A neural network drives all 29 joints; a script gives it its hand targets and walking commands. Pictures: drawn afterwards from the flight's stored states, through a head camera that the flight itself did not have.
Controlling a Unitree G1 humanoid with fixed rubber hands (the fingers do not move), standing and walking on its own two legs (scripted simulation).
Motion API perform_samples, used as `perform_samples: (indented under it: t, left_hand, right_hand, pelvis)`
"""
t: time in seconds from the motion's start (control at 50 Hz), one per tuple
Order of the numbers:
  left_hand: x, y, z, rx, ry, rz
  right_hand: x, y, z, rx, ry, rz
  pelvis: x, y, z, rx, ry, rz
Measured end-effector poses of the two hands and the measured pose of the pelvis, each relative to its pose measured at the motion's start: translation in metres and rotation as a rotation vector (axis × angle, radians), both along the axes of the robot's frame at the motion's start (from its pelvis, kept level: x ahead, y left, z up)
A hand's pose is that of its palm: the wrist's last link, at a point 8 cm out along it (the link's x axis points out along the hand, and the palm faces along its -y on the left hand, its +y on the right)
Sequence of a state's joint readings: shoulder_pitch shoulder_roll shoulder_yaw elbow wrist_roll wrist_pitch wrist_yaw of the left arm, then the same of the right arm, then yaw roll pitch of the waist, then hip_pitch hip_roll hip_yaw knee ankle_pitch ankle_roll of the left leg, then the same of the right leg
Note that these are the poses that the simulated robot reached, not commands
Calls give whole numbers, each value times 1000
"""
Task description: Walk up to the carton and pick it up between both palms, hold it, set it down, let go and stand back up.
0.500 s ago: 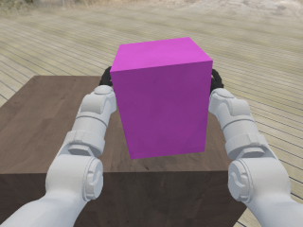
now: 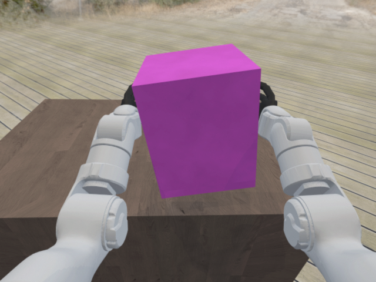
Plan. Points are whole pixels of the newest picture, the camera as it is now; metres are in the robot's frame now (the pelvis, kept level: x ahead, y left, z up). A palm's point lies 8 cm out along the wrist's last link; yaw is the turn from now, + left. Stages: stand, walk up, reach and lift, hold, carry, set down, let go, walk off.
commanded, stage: hold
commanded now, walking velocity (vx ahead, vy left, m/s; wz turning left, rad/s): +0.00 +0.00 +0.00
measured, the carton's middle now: (198, 118) +0.41 -0.02 +0.22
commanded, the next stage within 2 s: none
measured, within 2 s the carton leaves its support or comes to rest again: neither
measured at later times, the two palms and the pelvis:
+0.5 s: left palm (128, 111) +0.40 +0.13 +0.24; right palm (265, 112) +0.39 -0.16 +0.25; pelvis +0.00 +0.00 +0.00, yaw +0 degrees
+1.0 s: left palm (128, 111) +0.40 +0.13 +0.24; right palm (266, 111) +0.39 -0.16 +0.25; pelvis +0.00 +0.00 +0.00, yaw +0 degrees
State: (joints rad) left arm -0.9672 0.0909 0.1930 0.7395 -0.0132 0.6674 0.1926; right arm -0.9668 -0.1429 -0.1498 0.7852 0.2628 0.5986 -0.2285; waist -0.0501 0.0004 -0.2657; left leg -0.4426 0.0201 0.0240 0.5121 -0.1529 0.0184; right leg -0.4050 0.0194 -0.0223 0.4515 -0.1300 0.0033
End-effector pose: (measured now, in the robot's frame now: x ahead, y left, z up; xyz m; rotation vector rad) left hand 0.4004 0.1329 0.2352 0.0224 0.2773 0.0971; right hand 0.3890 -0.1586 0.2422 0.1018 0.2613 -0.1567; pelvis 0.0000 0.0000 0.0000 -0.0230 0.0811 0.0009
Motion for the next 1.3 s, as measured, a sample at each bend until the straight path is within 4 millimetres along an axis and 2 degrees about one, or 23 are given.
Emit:
perform_samples:
  t: [0.74,1.3]
  left_hand:
    - [0,1,8,13,-2,-4]
    - [4,1,6,15,4,-6]
  right_hand:
    - [1,1,7,13,-9,0]
    - [5,1,6,15,-4,-1]
  pelvis:
    - [3,0,1,0,-6,0]
    - [6,0,2,0,0,0]
